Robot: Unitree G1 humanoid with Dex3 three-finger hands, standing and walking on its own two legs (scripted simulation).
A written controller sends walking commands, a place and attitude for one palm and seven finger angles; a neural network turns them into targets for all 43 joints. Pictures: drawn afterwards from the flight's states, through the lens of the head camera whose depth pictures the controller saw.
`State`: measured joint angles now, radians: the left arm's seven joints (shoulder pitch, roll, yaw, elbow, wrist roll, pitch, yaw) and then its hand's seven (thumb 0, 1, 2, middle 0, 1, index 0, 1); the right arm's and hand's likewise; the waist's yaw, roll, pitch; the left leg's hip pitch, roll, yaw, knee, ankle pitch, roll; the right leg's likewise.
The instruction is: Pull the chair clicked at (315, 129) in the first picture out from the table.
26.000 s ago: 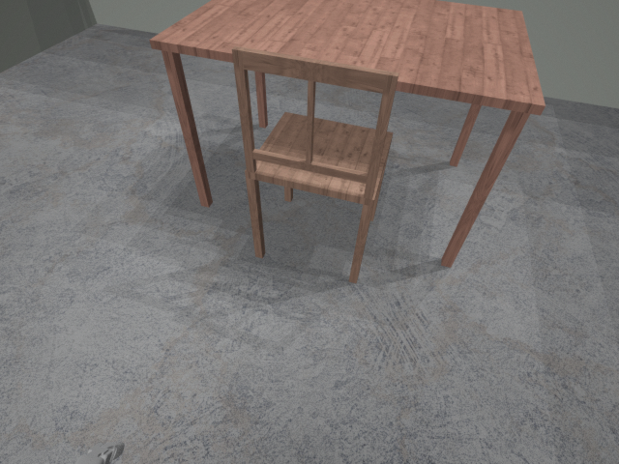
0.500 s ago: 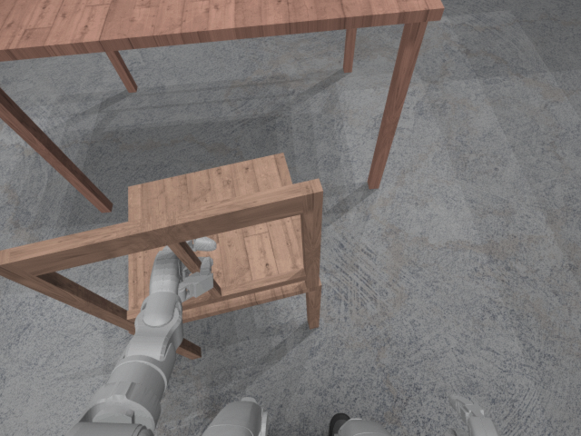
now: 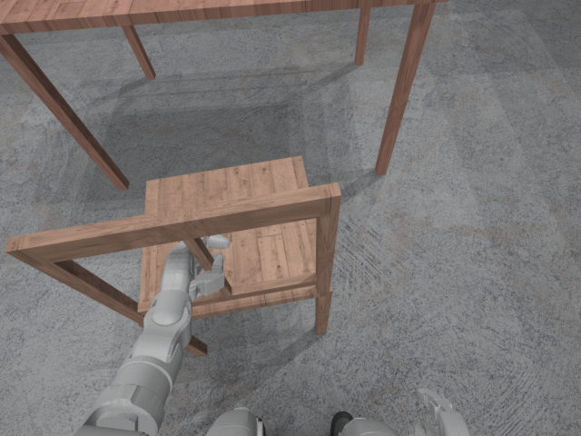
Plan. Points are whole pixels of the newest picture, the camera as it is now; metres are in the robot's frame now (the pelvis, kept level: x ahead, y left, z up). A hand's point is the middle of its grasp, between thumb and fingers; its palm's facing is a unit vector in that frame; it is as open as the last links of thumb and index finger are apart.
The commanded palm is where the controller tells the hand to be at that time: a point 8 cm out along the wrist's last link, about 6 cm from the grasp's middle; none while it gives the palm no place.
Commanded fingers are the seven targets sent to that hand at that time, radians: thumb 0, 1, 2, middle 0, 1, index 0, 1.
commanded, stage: step backward, pulling the chair out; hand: left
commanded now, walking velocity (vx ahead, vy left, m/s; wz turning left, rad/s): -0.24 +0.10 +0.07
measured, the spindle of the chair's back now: (211, 268) +0.36 +0.16 -0.10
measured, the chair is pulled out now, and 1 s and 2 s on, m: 0.47 0.56 0.56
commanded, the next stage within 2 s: stop walking, hand still on the chair in 0.06 s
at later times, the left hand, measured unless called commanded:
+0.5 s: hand (214, 332) +0.25 +0.12 -0.05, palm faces -0.06 -0.98 -0.17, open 5.0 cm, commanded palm +0.24 +0.18 -0.05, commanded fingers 0.00 0.90 0.90 -0.50 -1.45 -0.50 -1.45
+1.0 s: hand (213, 331) +0.25 +0.13 -0.06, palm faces -0.09 -0.98 -0.17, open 5.0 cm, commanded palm +0.24 +0.18 -0.05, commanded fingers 0.00 0.90 0.90 -0.50 -1.45 -0.50 -1.45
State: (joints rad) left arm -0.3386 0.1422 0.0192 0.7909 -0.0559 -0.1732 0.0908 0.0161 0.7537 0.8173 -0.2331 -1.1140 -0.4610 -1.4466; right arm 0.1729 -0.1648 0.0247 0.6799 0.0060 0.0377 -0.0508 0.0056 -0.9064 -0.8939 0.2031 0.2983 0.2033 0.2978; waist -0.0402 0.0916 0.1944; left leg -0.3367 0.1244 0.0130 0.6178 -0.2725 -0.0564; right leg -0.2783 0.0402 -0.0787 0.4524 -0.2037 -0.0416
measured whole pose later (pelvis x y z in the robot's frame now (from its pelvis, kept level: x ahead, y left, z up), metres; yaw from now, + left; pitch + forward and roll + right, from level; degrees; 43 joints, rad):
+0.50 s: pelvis -0.07 +0.02 -0.01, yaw +3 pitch -2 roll +0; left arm -0.33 0.10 -0.09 0.84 -0.04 -0.09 0.08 0.04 0.76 0.82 -0.19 -1.17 -0.49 -1.45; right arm 0.28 -0.21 0.01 0.68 0.02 0.03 -0.08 0.01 -0.91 -0.89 0.20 0.30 0.20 0.30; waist -0.04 0.03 0.12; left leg -0.12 0.07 0.03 0.52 -0.36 -0.06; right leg -0.33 -0.04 -0.06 0.51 -0.13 0.00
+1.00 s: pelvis -0.05 +0.03 +0.00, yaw +2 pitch -1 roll +0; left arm -0.25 0.09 -0.11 0.78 -0.01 -0.11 0.10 0.01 0.72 0.84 -0.24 -1.30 -0.49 -1.45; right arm 0.18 -0.24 -0.01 0.67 0.02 0.04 -0.11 0.01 -0.91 -0.89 0.20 0.30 0.20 0.30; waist -0.05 0.01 0.09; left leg -0.08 0.06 0.04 0.45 -0.35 -0.05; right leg -0.31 -0.05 -0.05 0.49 -0.16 0.01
